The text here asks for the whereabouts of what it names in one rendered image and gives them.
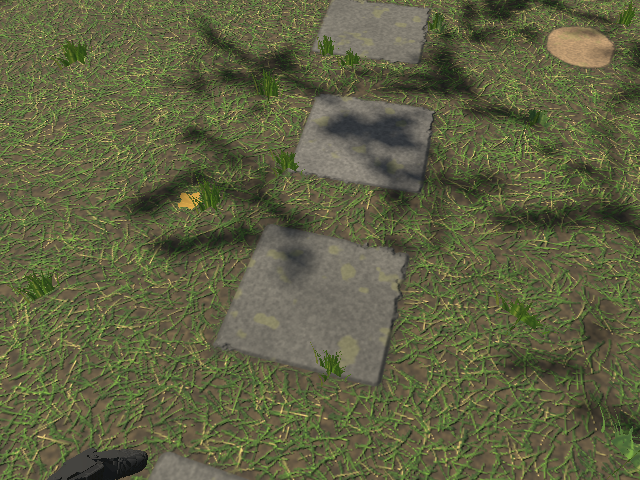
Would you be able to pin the left robot hand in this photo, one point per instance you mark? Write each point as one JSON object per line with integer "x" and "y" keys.
{"x": 106, "y": 465}

